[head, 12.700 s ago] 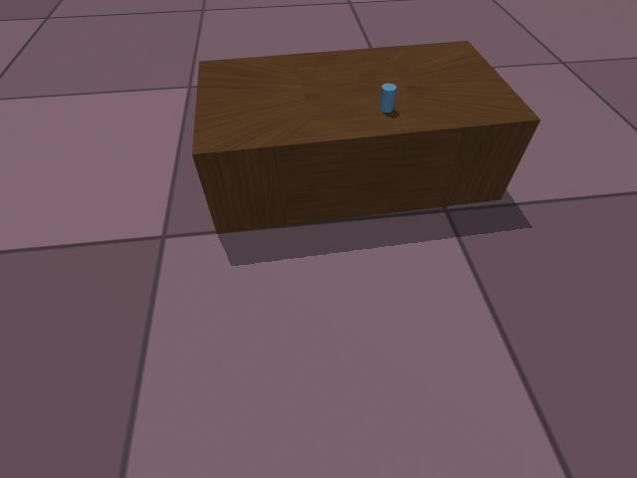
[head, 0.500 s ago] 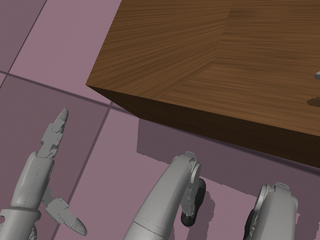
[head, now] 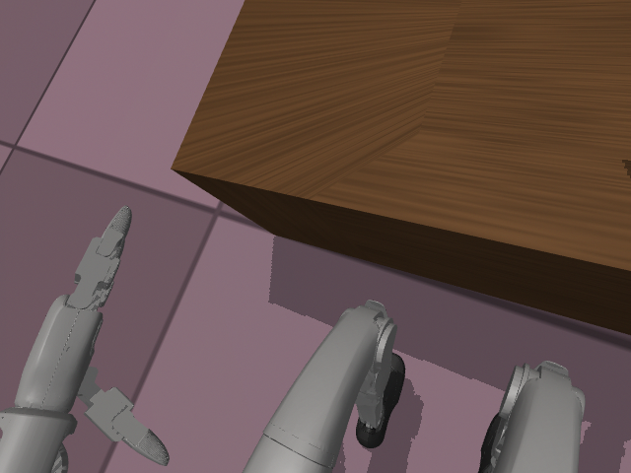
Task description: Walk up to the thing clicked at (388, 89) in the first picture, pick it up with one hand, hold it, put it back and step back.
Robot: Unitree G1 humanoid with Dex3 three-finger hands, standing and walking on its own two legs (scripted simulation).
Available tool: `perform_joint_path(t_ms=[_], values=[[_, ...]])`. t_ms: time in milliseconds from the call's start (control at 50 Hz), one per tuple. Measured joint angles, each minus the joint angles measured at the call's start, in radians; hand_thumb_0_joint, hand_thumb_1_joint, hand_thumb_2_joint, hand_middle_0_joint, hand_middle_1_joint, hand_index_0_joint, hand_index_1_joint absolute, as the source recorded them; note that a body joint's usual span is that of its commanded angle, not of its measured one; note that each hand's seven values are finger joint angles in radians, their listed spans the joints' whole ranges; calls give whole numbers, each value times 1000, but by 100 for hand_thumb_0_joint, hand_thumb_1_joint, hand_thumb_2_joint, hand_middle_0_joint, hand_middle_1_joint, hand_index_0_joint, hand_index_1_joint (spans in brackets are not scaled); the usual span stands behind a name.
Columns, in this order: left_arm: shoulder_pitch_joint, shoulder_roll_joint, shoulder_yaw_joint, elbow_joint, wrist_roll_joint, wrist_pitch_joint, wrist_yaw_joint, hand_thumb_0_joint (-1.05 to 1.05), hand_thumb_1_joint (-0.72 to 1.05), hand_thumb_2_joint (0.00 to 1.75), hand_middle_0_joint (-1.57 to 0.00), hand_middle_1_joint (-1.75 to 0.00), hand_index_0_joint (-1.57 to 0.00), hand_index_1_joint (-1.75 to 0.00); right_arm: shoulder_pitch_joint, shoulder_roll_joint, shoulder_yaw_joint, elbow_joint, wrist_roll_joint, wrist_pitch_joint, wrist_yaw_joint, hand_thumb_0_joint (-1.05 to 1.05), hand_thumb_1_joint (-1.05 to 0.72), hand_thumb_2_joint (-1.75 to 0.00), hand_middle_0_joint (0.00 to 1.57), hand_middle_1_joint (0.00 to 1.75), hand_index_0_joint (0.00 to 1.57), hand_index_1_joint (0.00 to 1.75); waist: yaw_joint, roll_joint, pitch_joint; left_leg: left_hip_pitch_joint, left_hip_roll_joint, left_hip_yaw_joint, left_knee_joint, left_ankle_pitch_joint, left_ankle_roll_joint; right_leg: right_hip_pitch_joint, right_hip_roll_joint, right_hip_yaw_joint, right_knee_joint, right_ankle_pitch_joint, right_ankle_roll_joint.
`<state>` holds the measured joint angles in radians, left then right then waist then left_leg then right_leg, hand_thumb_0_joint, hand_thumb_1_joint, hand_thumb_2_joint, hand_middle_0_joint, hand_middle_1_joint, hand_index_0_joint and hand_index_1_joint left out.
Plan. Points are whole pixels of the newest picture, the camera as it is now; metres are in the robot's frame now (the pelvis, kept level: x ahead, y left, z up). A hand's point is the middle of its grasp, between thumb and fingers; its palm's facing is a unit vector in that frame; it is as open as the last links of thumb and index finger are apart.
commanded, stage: settle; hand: right
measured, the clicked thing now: out of the picture +0.57 -0.21 -0.06
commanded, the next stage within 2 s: lift in 1.04 s
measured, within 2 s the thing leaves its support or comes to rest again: leaves its support in 0.22 s
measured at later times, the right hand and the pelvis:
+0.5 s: hand out of the picture +0.57 -0.20 +0.01, palm faces +0.16 +0.99 -0.02, open 7.2 cm; pelvis +0.01 +0.00 +0.04, yaw +0 degrees
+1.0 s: hand out of the picture +0.58 -0.21 +0.04, palm faces +0.16 +0.99 -0.02, open 7.2 cm; pelvis +0.02 +0.00 +0.06, yaw -1 degrees
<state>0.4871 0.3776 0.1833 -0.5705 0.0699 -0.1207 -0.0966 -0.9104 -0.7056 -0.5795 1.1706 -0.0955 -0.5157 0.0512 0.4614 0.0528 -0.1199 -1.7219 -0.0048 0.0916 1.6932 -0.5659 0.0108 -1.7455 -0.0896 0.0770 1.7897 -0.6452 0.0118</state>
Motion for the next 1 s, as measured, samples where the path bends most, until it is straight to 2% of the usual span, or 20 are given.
perform_joint_path(t_ms=[120, 180, 280, 440, 660, 1000], values=[[12, -5, -2, 7, -1, -1, 2, -1, -58, 8, -7, -5, -5, -6, 20, 5, 10, -40, -1, 27, 4, -1, 9, -107, 86, 103, 94, 103, -1, 7, 3, 11, -4, -1, -16, 7, 1, 13, -4, -2, -15, 5, 1], [15, -10, -11, 20, -1, 6, 5, -1, -58, 8, -7, -5, -5, -7, 35, 17, 17, -68, -2, 51, 6, -1, 10, -112, 86, 103, 94, 103, -6, 10, 1, 24, -6, -3, -29, 10, 1, 27, -6, -4, -29, 7, 2], [3, -21, -37, 71, -1, 11, 14, -1, -58, 9, -7, -5, -5, -7, 44, 40, 36, -77, 8, 70, 2, -1, 10, -112, 86, 103, 95, 103, -20, 7, 0, 64, -8, 0, -64, 15, 1, 64, -6, -3, -62, 12, 3], [-38, -32, -74, 164, 7, 25, 27, -1, -58, 9, -7, -5, -5, -7, 31, 46, 57, -29, 27, 57, -10, -1, 10, -112, 86, 103, 95, 103, -39, -10, -4, 126, -11, -2, -118, 21, -2, 125, -8, -7, -113, 18, 0], [-61, -46, -88, 191, 11, 30, 37, -1, -58, 8, -7, -5, -5, -7, -9, 34, 60, 36, 25, 40, 3, -1, 10, -112, 86, 103, 94, 103, -49, -15, -5, 179, -10, -4, -172, 28, -3, 177, -5, -12, -169, 28, 0], [-85, -67, -102, 263, 18, 44, 36, -1, -57, 8, -7, -5, -4, -6, -1, 51, 72, 27, 27, 40, 1, -1, 10, -112, 86, 103, 94, 104, -57, -13, -8, 237, -14, -6, -231, 36, -4, 234, -7, -15, -226, 34, 2]])
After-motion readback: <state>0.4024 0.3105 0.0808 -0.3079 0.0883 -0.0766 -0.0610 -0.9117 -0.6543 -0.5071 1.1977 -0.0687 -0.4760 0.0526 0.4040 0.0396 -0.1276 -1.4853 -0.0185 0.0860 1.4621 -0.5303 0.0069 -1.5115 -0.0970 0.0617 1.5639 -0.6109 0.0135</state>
